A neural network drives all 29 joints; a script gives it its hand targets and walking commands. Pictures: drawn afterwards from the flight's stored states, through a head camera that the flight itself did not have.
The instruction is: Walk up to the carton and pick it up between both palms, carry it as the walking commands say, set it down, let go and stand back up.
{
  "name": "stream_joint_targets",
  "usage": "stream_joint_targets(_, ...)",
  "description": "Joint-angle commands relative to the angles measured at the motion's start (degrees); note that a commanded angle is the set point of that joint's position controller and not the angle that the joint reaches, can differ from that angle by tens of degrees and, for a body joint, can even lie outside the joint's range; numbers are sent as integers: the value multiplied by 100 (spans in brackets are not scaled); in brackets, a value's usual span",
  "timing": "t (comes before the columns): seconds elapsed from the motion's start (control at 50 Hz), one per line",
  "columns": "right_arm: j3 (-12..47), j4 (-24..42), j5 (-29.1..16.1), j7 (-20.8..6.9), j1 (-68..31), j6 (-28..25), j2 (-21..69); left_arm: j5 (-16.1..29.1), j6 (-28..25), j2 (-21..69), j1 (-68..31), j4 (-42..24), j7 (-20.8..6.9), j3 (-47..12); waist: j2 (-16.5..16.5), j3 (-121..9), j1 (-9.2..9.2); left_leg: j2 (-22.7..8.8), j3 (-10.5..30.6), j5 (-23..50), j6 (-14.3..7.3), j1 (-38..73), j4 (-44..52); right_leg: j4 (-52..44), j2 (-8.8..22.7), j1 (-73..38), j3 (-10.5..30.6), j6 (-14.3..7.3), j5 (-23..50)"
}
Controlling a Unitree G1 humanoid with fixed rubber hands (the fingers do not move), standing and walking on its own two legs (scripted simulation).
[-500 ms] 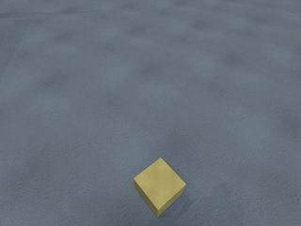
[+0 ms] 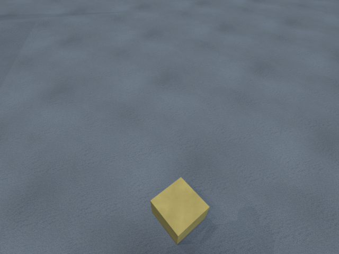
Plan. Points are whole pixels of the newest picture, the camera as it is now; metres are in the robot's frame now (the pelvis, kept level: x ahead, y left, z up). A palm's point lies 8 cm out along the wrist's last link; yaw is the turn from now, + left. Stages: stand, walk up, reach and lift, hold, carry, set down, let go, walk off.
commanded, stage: walk up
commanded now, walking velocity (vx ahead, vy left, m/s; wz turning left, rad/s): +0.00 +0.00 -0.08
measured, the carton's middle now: (178, 209) +0.48 -0.04 -0.68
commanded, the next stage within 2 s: none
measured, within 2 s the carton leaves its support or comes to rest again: neither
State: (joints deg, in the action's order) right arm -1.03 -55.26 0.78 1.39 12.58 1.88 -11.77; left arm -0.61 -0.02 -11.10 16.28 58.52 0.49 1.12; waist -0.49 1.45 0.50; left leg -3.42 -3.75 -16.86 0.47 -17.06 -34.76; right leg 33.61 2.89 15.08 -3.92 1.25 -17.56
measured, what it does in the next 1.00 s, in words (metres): stands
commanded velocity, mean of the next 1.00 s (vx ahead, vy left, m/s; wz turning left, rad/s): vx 0.00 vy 0.00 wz -0.08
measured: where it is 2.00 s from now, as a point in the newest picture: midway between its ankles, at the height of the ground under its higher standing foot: outside the picture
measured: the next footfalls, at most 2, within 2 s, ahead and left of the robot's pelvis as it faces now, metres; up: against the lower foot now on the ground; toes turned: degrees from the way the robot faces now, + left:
none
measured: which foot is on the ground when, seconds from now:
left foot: down 0.00-1.00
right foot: down 0.00-1.00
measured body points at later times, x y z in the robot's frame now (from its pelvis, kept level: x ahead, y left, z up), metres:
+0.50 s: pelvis +0.00 +0.00 +0.00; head +0.01 +0.00 +0.45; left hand +0.02 +0.24 -0.15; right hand +0.06 -0.25 -0.14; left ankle +0.02 +0.12 -0.73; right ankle +0.00 -0.13 -0.73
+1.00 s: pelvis +0.00 +0.00 +0.00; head +0.01 +0.00 +0.45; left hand +0.02 +0.24 -0.15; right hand +0.06 -0.25 -0.14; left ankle +0.02 +0.12 -0.73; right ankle +0.00 -0.13 -0.73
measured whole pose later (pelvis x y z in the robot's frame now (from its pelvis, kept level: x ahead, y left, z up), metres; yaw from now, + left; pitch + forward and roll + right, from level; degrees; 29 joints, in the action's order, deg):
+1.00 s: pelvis +0.00 +0.00 +0.00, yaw +0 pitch -1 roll -1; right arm -1.0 -55.3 0.8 1.4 12.6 1.9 -11.8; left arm -0.6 0.0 -11.1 16.4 58.5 0.5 1.1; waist -0.5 1.5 0.5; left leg -3.4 -3.8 -16.9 0.5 -17.1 -34.8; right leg 33.6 2.9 15.1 -3.8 1.2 -17.6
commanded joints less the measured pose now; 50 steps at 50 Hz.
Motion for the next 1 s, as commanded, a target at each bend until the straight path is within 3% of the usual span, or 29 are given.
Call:
stream_joint_targets(0.0, -303, 469, 78, 56, 51, -43, -745, -40, -100, -686, 419, -688, 53, 175, 202, -199, 0, -608, 196, -189, -52, 849, 714, -946, 494, 949, 1078, -389, 1332)
stream_joint_targets(0.26, -325, 477, 78, 64, 63, -43, -776, -53, -86, -710, 364, -707, 46, 190, 194, -125, 23, -642, 247, -468, -64, 832, 816, -926, 475, 1067, 1090, -398, 1258)
stream_joint_targets(0.38, -301, 474, 76, 59, 12, -47, -729, -45, -103, -683, 430, -660, 58, 176, 258, -178, -11, -621, 185, -133, -45, 816, 699, -940, 493, 922, 1063, -394, 1365)
stream_joint_targets(0.58, -321, 459, 75, 64, 57, -39, -766, -46, -86, -700, 364, -695, 50, 185, 180, -132, 22, -649, 256, -421, -66, 845, 805, -910, 470, 1069, 1063, -390, 1222)
stream_joint_targets(0.98, -314, 475, 69, 64, 44, -42, -749, -47, -93, -723, 402, -679, 55, 187, 271, -182, 17, -595, 177, -217, -43, 877, 656, -960, 514, 1021, 1122, -405, 1379)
